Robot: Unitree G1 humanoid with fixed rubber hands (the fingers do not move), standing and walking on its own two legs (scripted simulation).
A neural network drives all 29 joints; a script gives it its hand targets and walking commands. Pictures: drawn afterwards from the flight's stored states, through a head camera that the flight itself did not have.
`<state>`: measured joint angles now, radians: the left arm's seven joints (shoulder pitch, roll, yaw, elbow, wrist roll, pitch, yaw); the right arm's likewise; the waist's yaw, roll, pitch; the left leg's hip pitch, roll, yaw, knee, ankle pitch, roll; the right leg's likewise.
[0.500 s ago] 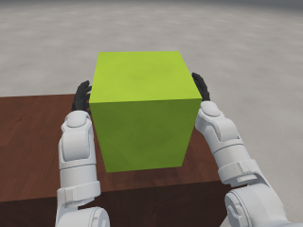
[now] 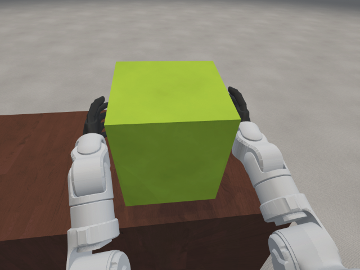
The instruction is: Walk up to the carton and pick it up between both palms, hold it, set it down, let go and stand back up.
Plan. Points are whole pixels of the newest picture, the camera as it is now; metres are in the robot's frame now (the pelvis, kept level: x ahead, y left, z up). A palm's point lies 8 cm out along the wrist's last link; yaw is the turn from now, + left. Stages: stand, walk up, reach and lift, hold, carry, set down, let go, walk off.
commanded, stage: hold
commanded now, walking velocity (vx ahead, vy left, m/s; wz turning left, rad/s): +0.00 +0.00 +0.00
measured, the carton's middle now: (168, 134) +0.38 +0.01 +0.16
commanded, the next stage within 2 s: none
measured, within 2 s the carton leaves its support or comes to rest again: neither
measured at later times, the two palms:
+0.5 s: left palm (94, 135) +0.35 +0.16 +0.20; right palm (238, 123) +0.36 -0.14 +0.20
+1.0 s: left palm (96, 133) +0.35 +0.16 +0.20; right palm (239, 123) +0.36 -0.14 +0.19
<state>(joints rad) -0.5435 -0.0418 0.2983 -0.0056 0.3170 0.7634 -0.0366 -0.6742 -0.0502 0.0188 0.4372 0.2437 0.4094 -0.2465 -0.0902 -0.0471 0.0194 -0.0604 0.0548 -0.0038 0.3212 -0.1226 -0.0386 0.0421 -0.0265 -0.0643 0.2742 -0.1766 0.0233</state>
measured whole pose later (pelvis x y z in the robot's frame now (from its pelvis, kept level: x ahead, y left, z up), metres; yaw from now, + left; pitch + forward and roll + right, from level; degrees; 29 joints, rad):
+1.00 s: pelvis +0.00 +0.00 +0.00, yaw +0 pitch -8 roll -1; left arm -0.58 -0.04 0.31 0.05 0.32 0.75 -0.04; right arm -0.69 -0.05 0.00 0.48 0.23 0.39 -0.24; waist -0.09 -0.04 0.03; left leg -0.07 0.05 -0.01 0.32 -0.12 -0.04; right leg 0.04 -0.03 -0.07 0.28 -0.18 0.02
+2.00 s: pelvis +0.00 +0.00 +0.00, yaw +1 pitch -8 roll -1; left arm -0.60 -0.03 0.32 0.09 0.32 0.74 -0.04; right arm -0.73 -0.05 -0.01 0.53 0.22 0.38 -0.23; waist -0.09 -0.04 0.02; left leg -0.07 0.05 -0.02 0.32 -0.11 -0.04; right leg 0.03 -0.03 -0.07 0.28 -0.17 0.02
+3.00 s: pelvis +0.00 +0.00 +0.00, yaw +0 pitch -7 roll -1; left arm -0.60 -0.04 0.32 0.09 0.32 0.74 -0.03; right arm -0.72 -0.04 -0.02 0.53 0.22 0.38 -0.23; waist -0.09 -0.05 0.01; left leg -0.08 0.05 -0.01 0.32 -0.11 -0.04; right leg 0.02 -0.03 -0.07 0.28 -0.17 0.02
